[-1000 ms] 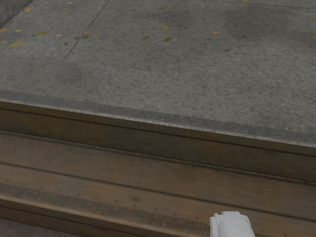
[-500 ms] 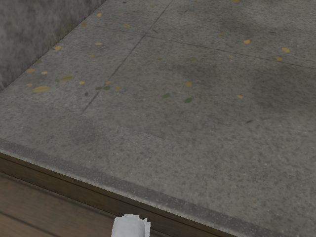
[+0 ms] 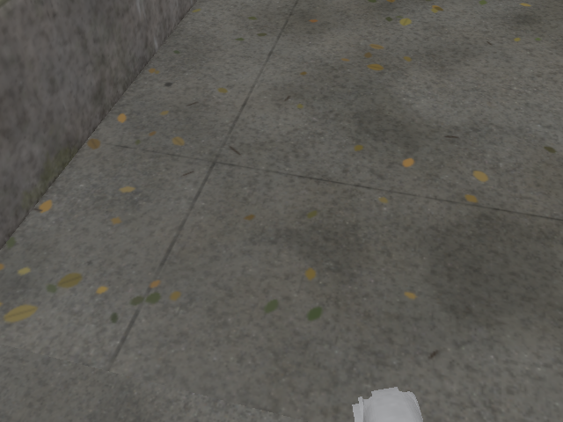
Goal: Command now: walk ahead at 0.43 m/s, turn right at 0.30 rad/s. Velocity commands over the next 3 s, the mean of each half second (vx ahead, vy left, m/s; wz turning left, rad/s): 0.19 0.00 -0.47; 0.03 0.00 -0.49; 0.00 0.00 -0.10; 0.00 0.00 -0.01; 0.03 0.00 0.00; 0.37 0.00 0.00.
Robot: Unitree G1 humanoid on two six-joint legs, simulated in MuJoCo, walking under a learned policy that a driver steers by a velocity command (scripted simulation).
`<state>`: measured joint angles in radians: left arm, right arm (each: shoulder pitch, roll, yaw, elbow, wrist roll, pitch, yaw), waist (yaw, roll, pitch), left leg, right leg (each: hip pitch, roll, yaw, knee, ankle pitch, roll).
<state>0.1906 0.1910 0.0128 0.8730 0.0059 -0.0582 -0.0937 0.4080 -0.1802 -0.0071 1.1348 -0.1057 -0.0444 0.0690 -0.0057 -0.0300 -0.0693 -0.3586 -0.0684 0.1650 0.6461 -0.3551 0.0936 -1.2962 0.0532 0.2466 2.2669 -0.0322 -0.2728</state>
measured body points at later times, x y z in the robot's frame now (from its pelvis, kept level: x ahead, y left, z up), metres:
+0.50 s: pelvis +0.22 -0.03 +0.17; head +0.22 -0.02 +0.62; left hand +0.35 +0.20 +0.04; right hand +0.39 -0.31 +0.11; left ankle +0.28 +0.15 -0.41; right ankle +0.25 -0.11 -0.54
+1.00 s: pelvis +0.29 +0.01 +0.19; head +0.32 +0.01 +0.64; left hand +0.56 +0.12 +0.09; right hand +0.28 -0.27 +0.09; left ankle +0.39 +0.08 -0.54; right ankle +0.24 -0.13 -0.50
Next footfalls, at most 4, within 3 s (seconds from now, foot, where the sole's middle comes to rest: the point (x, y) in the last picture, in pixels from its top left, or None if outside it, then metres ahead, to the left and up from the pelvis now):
0.22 right None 0.29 -0.12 -0.58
0.70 left None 0.42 0.07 -0.58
1.06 right None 0.28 -0.14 -0.58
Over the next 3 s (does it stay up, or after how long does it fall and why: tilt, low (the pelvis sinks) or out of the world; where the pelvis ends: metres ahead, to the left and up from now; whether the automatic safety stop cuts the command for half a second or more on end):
stays up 0.50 -0.13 0.18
